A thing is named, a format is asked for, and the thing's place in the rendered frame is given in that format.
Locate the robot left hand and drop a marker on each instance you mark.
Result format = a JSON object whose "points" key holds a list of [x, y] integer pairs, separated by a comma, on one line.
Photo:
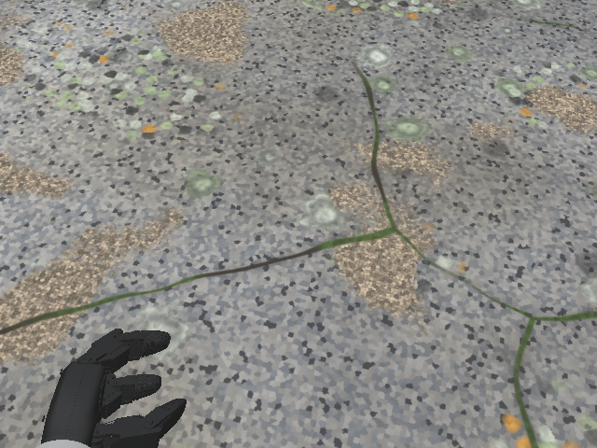
{"points": [[88, 391]]}

